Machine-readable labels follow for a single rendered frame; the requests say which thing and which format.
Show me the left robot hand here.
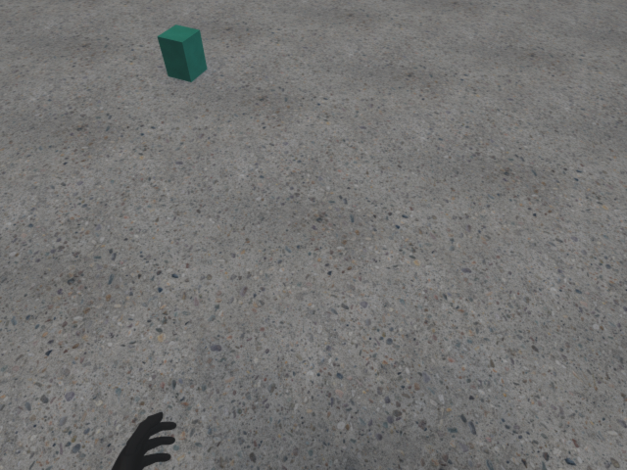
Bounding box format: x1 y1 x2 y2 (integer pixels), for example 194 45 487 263
112 412 176 470

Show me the carton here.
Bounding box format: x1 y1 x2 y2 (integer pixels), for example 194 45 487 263
158 24 207 82

